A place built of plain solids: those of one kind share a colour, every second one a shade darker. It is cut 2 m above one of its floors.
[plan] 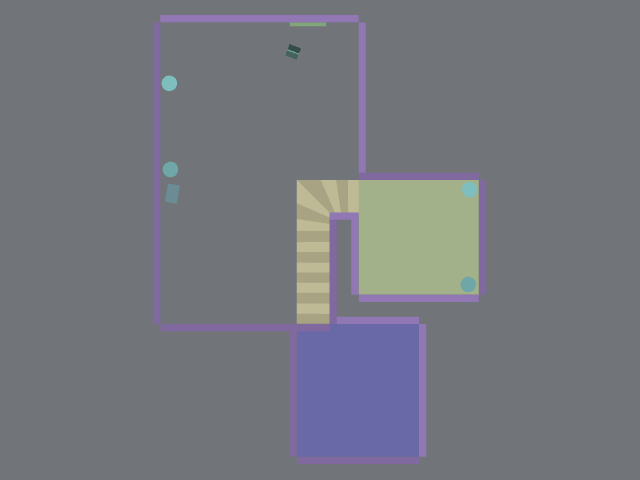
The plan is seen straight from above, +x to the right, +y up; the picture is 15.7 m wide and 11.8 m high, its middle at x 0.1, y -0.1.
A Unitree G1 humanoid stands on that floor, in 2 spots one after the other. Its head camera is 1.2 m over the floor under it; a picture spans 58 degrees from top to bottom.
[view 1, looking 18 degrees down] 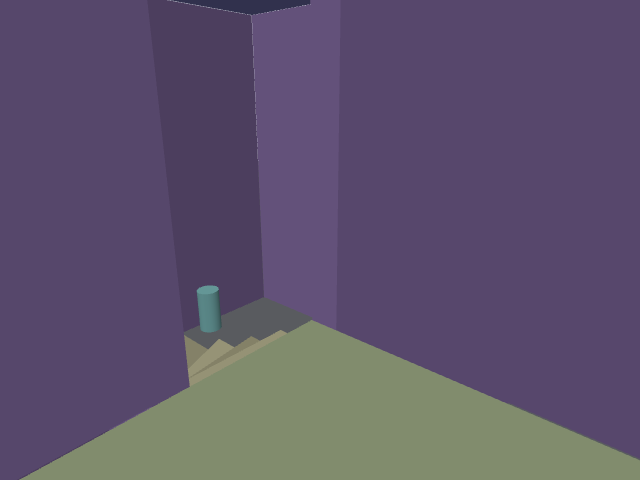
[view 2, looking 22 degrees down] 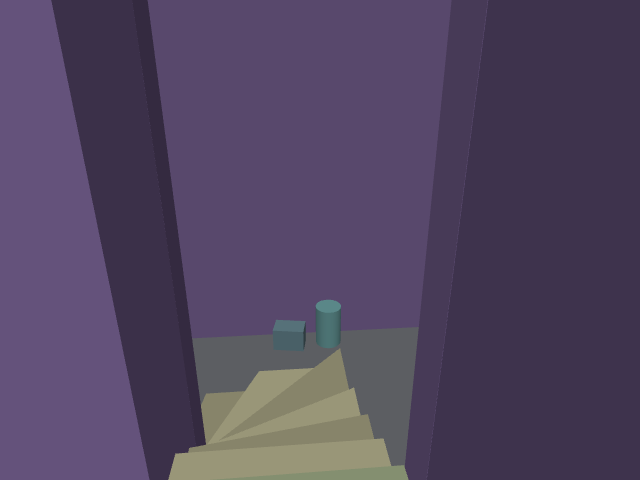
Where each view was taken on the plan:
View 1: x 2.54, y -0.27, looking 131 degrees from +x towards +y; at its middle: wall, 2.29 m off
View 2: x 2.05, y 1.01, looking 175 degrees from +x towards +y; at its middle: wall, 6.36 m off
